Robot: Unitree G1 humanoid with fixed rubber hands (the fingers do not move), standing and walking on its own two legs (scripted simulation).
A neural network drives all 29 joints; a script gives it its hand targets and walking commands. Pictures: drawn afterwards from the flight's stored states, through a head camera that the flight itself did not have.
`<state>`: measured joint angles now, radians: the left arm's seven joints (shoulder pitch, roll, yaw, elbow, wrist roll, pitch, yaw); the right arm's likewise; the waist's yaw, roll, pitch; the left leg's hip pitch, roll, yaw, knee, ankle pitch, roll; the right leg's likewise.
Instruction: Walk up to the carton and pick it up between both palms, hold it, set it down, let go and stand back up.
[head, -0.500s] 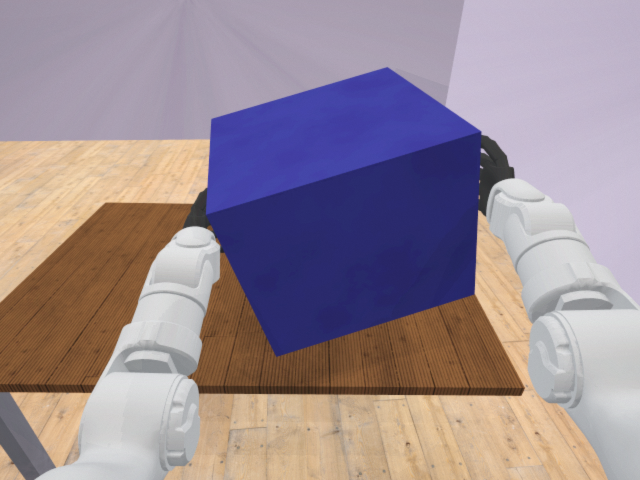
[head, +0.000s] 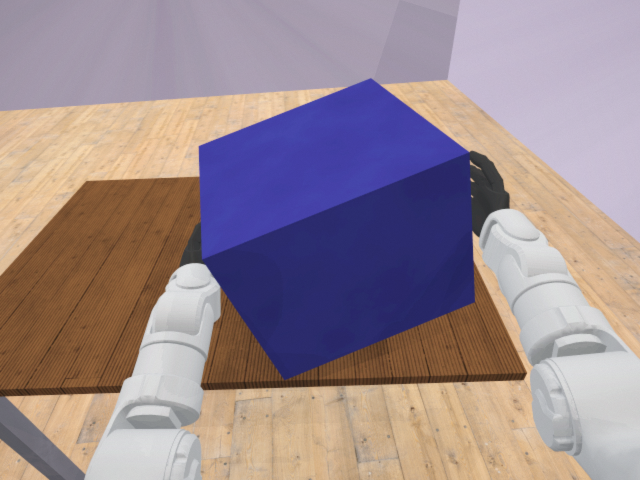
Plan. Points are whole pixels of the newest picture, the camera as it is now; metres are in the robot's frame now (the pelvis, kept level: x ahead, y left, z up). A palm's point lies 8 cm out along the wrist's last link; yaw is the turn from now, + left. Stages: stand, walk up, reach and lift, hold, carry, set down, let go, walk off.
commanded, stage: set down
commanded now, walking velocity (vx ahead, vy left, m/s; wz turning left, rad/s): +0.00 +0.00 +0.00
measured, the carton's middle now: (330, 220) +0.47 +0.02 +0.13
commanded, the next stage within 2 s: none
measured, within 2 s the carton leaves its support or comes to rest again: neither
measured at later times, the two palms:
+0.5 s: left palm (189, 272) +0.35 +0.20 +0.14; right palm (488, 198) +0.40 -0.17 +0.21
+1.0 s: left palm (215, 265) +0.38 +0.18 +0.13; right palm (496, 213) +0.43 -0.20 +0.17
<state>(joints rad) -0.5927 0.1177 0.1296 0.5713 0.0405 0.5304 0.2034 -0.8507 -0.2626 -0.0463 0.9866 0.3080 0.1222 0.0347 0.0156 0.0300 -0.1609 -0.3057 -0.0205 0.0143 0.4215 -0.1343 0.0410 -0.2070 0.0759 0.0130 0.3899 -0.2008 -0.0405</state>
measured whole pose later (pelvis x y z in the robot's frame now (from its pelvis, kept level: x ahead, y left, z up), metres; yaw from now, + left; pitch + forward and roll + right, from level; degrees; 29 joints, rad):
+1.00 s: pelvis +0.02 -0.02 +0.00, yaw +0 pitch +3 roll +0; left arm -0.59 0.07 0.20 0.54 0.04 0.48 0.21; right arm -0.85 -0.26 -0.14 1.00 0.13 0.10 0.14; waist 0.02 0.01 -0.15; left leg -0.31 -0.02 0.01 0.39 -0.14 0.02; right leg -0.22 0.08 0.01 0.39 -0.22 -0.06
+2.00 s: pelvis +0.04 -0.04 +0.00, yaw +0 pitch +12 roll +1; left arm -0.59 0.00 0.28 0.64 0.07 0.25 0.23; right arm -0.88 -0.26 -0.28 1.13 -0.05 -0.10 0.22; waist 0.10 0.02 -0.14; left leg -0.44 0.00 0.01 0.38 -0.14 -0.01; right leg -0.37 0.10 0.01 0.39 -0.22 -0.08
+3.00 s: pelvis +0.03 -0.05 -0.01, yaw -1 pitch +20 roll +1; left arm -0.64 -0.03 0.34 0.74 0.07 0.01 0.24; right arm -0.98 -0.27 -0.30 1.31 -0.07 -0.25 0.16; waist 0.13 0.01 -0.19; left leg -0.60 0.03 0.02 0.36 -0.11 -0.03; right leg -0.53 0.12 0.01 0.39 -0.19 -0.09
